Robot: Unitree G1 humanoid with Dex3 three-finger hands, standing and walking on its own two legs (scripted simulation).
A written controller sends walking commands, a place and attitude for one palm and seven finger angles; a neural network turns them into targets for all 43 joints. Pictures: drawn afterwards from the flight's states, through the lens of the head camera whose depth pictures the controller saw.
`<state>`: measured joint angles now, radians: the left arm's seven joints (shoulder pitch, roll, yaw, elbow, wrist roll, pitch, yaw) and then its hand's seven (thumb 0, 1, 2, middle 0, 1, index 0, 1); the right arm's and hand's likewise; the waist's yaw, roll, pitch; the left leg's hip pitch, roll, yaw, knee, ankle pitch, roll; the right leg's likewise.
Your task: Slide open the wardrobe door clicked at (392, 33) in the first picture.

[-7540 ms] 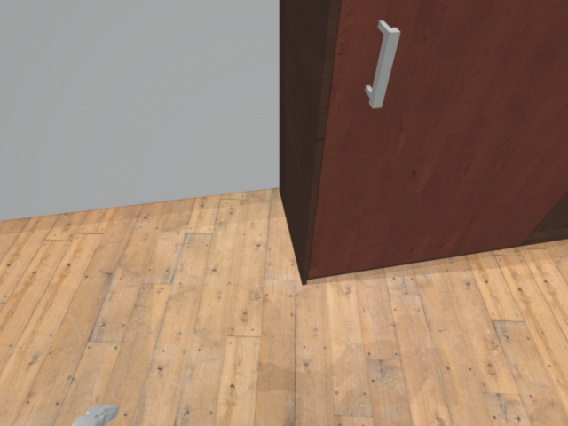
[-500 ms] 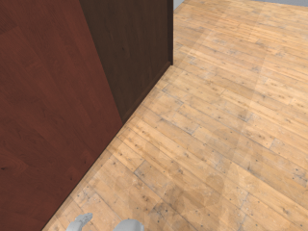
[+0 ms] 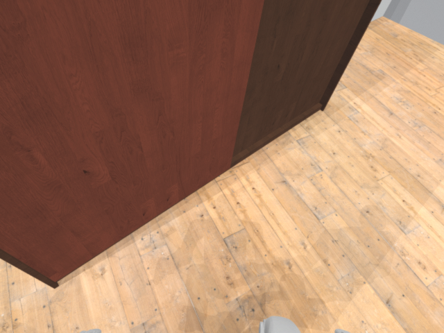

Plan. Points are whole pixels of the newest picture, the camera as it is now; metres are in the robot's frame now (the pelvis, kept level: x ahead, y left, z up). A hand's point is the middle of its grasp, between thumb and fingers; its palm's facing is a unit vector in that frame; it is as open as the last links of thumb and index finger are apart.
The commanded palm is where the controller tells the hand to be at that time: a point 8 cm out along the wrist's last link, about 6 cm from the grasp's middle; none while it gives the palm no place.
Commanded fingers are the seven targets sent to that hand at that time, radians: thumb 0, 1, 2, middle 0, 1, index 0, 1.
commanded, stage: turn to face it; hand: left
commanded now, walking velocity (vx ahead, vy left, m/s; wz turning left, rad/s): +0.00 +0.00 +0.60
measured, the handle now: out of the picture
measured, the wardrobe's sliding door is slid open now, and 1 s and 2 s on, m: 0.00 0.00 0.00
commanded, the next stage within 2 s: take the last steps up to it in 1.28 s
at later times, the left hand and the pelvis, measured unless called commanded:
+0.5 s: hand out of the picture +0.09 +0.19 -0.14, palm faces +0.27 -0.93 -0.25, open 7.4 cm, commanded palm none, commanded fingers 0.00 0.90 0.90 -0.20 -0.30 -0.20 -0.30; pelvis -0.02 -0.05 +0.00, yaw +18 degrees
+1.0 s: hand out of the picture -0.17 +0.13 -0.19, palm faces +0.62 -0.75 -0.24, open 7.4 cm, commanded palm none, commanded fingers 0.00 0.90 0.90 -0.20 -0.30 -0.20 -0.30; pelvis -0.06 -0.04 -0.02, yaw +38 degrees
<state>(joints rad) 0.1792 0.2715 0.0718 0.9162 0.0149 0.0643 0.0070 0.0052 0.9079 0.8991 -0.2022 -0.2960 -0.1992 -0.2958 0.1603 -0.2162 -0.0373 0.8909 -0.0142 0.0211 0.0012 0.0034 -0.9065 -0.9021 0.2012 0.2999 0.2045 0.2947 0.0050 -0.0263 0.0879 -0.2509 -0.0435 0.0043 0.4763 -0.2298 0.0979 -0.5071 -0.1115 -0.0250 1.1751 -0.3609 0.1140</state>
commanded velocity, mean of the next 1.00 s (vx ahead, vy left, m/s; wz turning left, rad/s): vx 0.00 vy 0.00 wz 0.56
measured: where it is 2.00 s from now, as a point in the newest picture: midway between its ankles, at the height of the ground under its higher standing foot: outside the picture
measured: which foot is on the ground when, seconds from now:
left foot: down 0.00-0.54, up 0.56-0.98, down 1.00-1.00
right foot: up 0.00-0.52, down 0.54-1.00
